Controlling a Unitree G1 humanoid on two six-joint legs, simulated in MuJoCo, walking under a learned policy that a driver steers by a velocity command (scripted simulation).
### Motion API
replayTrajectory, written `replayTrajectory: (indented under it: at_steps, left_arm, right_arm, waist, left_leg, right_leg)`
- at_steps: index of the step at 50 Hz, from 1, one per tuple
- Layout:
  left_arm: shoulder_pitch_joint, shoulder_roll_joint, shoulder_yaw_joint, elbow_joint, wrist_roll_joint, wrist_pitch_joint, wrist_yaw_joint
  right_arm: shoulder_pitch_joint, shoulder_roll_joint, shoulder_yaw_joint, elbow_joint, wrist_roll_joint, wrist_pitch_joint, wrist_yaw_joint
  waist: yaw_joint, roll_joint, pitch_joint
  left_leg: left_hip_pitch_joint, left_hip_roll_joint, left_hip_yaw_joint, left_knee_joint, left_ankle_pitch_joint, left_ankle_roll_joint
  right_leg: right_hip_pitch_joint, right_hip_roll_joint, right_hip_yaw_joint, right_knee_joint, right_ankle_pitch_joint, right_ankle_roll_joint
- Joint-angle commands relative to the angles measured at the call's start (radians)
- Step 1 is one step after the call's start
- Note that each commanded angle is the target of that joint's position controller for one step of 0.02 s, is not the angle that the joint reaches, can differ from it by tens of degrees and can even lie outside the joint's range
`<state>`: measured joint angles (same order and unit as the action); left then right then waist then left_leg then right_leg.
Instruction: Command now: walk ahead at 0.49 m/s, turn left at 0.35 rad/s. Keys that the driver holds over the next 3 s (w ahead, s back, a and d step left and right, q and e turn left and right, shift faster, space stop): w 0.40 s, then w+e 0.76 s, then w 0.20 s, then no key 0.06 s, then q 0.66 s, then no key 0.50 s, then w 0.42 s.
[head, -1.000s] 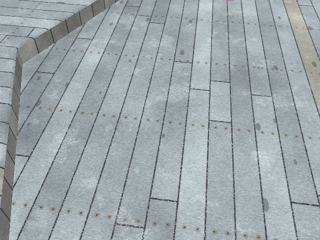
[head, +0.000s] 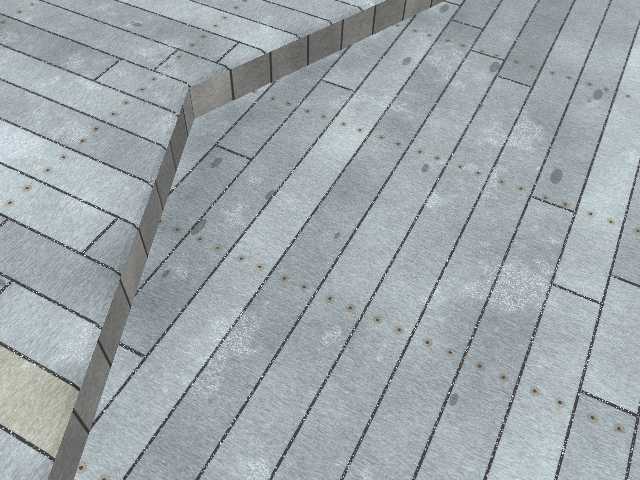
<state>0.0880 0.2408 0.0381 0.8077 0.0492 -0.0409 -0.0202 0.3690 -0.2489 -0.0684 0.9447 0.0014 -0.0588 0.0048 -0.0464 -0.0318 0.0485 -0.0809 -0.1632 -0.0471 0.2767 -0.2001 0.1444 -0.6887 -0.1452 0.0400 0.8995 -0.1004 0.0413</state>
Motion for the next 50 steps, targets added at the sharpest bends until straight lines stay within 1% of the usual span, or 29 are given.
replayTrajectory:
  at_steps: [1,5,7,9,11,12,13,14,15,16,17,18,20,23,27,32,34,36,37,38,39,40,41,42,43,44,45,47,50]
  left_arm:
    - [-0.066,0.053,0.004,-0.070,-0.005,-0.002,-0.011]
    - [-0.191,0.051,-0.009,-0.116,-0.014,-0.010,-0.018]
    - [-0.217,0.060,-0.011,-0.135,-0.018,-0.018,-0.019]
    - [-0.131,0.084,-0.003,-0.119,-0.021,-0.027,-0.013]
    - [0.107,0.131,0.020,-0.046,-0.027,-0.038,0.010]
    - [0.272,0.165,0.033,-0.007,-0.011,-0.047,0.025]
    - [0.386,0.280,0.064,0.001,0.018,-0.046,0.034]
    - [0.358,0.234,0.062,0.020,-0.008,-0.030,0.017]
    - [0.248,0.171,0.048,0.004,-0.031,-0.025,0.011]
    - [0.176,0.110,0.033,-0.005,-0.033,-0.028,0.007]
    - [0.156,0.082,0.024,0.003,-0.027,-0.034,0.008]
    - [0.161,0.067,0.017,0.021,-0.029,-0.040,0.012]
    - [0.196,0.071,0.017,0.050,-0.034,-0.057,0.009]
    - [0.254,0.097,0.024,0.086,-0.046,-0.067,0.005]
    - [0.316,0.110,0.029,0.111,-0.050,-0.058,0.008]
    - [0.391,0.136,0.039,0.126,-0.041,-0.048,0.015]
    - [0.375,0.151,0.046,0.117,-0.035,-0.043,0.021]
    - [0.337,0.167,0.053,0.103,-0.036,-0.040,0.022]
    - [0.329,0.150,0.050,0.097,-0.042,-0.042,0.018]
    - [0.316,0.097,0.037,0.053,-0.052,-0.047,0.015]
    - [0.428,0.024,0.026,0.026,-0.079,-0.039,0.020]
    - [0.415,0.114,0.043,0.057,-0.047,-0.020,0.027]
    - [0.353,0.114,0.048,0.056,-0.036,-0.015,0.018]
    - [0.316,0.086,0.045,0.049,-0.035,-0.013,0.009]
    - [0.298,0.082,0.047,0.045,-0.025,-0.003,0.001]
    - [0.298,0.074,0.047,0.045,-0.017,0.010,-0.008]
    - [0.294,0.065,0.046,0.036,-0.016,0.020,-0.014]
    - [0.241,0.056,0.044,0.012,-0.016,0.032,-0.024]
    - [0.140,0.055,0.040,-0.029,-0.012,0.039,-0.038]
  right_arm:
    - [0.101,-0.113,-0.017,-0.030,0.000,-0.013,-0.006]
    - [0.158,-0.110,-0.007,-0.019,-0.013,-0.014,-0.020]
    - [0.163,-0.123,-0.006,-0.016,-0.021,-0.016,-0.027]
    - [0.115,-0.144,-0.007,-0.022,-0.025,-0.021,-0.033]
    - [0.085,-0.161,-0.009,-0.021,-0.030,-0.027,-0.027]
    - [0.069,-0.145,-0.003,-0.032,-0.022,-0.032,-0.020]
    - [0.178,-0.045,0.018,-0.059,0.020,-0.034,-0.010]
    - [0.201,-0.103,0.005,-0.040,0.011,-0.030,-0.016]
    - [0.117,-0.126,-0.001,-0.052,-0.014,-0.024,-0.017]
    - [0.046,-0.109,0.005,-0.069,-0.021,-0.026,-0.010]
    - [0.016,-0.091,0.006,-0.077,-0.023,-0.021,-0.003]
    - [0.014,-0.084,0.007,-0.083,-0.035,-0.009,0.005]
    - [0.037,-0.056,0.014,-0.075,-0.043,0.009,0.017]
    - [-0.074,-0.046,0.020,-0.118,-0.051,0.016,0.026]
    - [-0.266,-0.027,0.037,-0.185,-0.041,0.011,0.029]
    - [-0.404,-0.043,0.043,-0.234,-0.026,0.002,0.018]
    - [-0.396,-0.066,0.037,-0.244,-0.022,-0.007,0.012]
    - [-0.269,-0.097,0.023,-0.212,-0.023,-0.022,0.002]
    - [-0.136,-0.135,0.008,-0.172,-0.036,-0.038,-0.010]
    - [0.033,-0.218,-0.012,-0.163,-0.064,-0.047,-0.025]
    - [0.024,-0.295,-0.033,-0.167,-0.069,-0.030,-0.024]
    - [-0.033,-0.203,-0.019,-0.179,-0.049,-0.016,-0.020]
    - [-0.102,-0.119,0.002,-0.192,-0.041,-0.017,-0.017]
    - [-0.134,-0.088,0.011,-0.188,-0.038,-0.022,-0.015]
    - [-0.136,-0.076,0.014,-0.181,-0.036,-0.028,-0.018]
    - [-0.130,-0.068,0.016,-0.170,-0.031,-0.034,-0.021]
    - [-0.113,-0.077,0.014,-0.160,-0.027,-0.044,-0.021]
    - [-0.084,-0.079,0.009,-0.142,-0.016,-0.059,-0.018]
    - [-0.048,-0.087,0.004,-0.121,-0.016,-0.061,-0.017]
  waist:
    - [-0.025,0.082,-0.009]
    - [-0.066,0.096,0.015]
    - [-0.062,0.105,0.021]
    - [0.001,0.120,0.002]
    - [0.108,0.117,-0.113]
    - [0.184,0.081,-0.209]
    - [0.156,-0.135,-0.376]
    - [0.134,-0.149,-0.391]
    - [0.092,-0.039,-0.201]
    - [0.078,0.022,-0.101]
    - [0.057,0.019,-0.042]
    - [0.034,-0.008,-0.019]
    - [0.013,-0.035,-0.028]
    - [0.017,-0.031,0.001]
    - [0.060,-0.031,0.027]
    - [0.107,-0.044,0.002]
    - [0.089,-0.054,-0.008]
    - [0.025,-0.051,-0.054]
    - [-0.031,0.009,-0.130]
    - [-0.091,0.128,-0.282]
    - [-0.026,0.343,-0.346]
    - [-0.003,0.194,-0.247]
    - [0.011,0.102,-0.128]
    - [0.024,0.090,-0.067]
    - [0.035,0.121,-0.051]
    - [0.048,0.131,-0.037]
    - [0.055,0.151,-0.047]
    - [0.059,0.129,-0.040]
    - [0.050,0.111,-0.018]
  left_leg:
    - [0.035,0.248,-0.167,-0.076,0.456,0.031]
    - [0.156,0.275,-0.174,-0.055,0.537,0.031]
    - [0.205,0.306,-0.183,-0.031,0.601,0.039]
    - [0.199,0.319,-0.162,0.037,0.787,0.018]
    - [0.176,0.294,-0.135,0.282,0.957,-0.005]
    - [0.033,0.260,-0.109,0.496,0.764,-0.013]
    - [-0.282,0.117,-0.033,0.889,0.256,-0.064]
    - [-0.444,0.034,-0.039,1.055,-0.301,-0.062]
    - [-0.508,0.106,-0.071,1.079,-0.218,-0.055]
    - [-0.510,0.145,-0.064,1.024,-0.153,-0.056]
    - [-0.494,0.176,-0.052,0.971,-0.130,-0.055]
    - [-0.462,0.197,-0.044,0.927,-0.120,-0.063]
    - [-0.425,0.208,-0.016,0.881,-0.097,-0.079]
    - [-0.506,0.247,0.035,0.767,-0.017,-0.115]
    - [-0.509,0.238,0.074,0.495,0.126,-0.164]
    - [-0.466,0.196,0.073,0.331,0.167,-0.166]
    - [-0.411,0.188,0.053,0.283,0.107,-0.148]
    - [-0.221,0.158,0.058,0.203,0.045,-0.121]
    - [-0.026,0.191,0.027,0.150,0.057,-0.092]
    - [0.206,0.427,-0.202,0.119,-0.103,-0.037]
    - [0.363,0.633,-0.589,0.007,-0.212,0.055]
    - [0.258,0.608,-0.602,-0.013,-0.309,0.063]
    - [0.139,0.552,-0.445,-0.029,-0.273,0.039]
    - [0.053,0.503,-0.310,-0.060,-0.130,0.018]
    - [0.012,0.469,-0.220,-0.079,-0.047,0.000]
    - [-0.018,0.434,-0.144,-0.096,0.024,-0.018]
    - [-0.026,0.441,-0.111,-0.097,0.105,-0.008]
    - [-0.009,0.438,-0.038,-0.110,0.212,0.002]
    - [0.016,0.430,0.057,-0.127,0.277,0.008]
  right_leg:
    - [-0.005,0.048,-0.067,-0.110,0.126,-0.007]
    - [-0.021,0.087,-0.092,-0.245,0.133,-0.036]
    - [0.010,0.107,-0.093,-0.306,0.098,-0.063]
    - [0.158,0.144,-0.094,-0.369,0.022,-0.103]
    - [0.439,0.192,-0.100,-0.431,-0.012,-0.150]
    - [0.686,0.098,-0.016,-0.444,-0.012,-0.187]
    - [1.009,-0.203,0.420,-0.437,-0.069,-0.317]
    - [1.008,-0.283,0.696,-0.572,-0.056,-0.375]
    - [0.840,-0.235,0.564,-0.601,-0.148,-0.351]
    - [0.706,-0.193,0.437,-0.639,-0.128,-0.326]
    - [0.617,-0.142,0.339,-0.671,-0.068,-0.295]
    - [0.551,-0.101,0.267,-0.695,-0.014,-0.271]
    - [0.514,-0.068,0.196,-0.724,0.072,-0.261]
    - [0.512,-0.038,0.154,-0.766,0.129,-0.280]
    - [0.519,0.014,0.112,-0.765,0.187,-0.259]
    - [0.625,-0.011,0.160,-0.673,0.305,-0.246]
    - [0.648,-0.030,0.199,-0.622,0.326,-0.231]
    - [0.619,-0.014,0.209,-0.502,0.384,-0.204]
    - [0.557,0.046,0.165,-0.325,0.360,-0.181]
    - [0.412,0.119,0.098,-0.044,0.109,-0.158]
    - [0.111,0.251,-0.002,0.193,-0.454,-0.136]
    - [0.037,0.173,0.030,0.297,-0.422,-0.147]
    - [0.034,0.134,0.039,0.294,-0.326,-0.144]
    - [0.056,0.105,0.032,0.263,-0.263,-0.132]
    - [0.075,0.087,0.022,0.239,-0.237,-0.121]
    - [0.092,0.077,0.016,0.233,-0.212,-0.111]
    - [0.099,0.077,0.007,0.235,-0.197,-0.103]
    - [0.050,0.066,0.000,0.229,-0.150,-0.092]
    - [-0.028,0.054,-0.015,0.173,-0.058,-0.076]
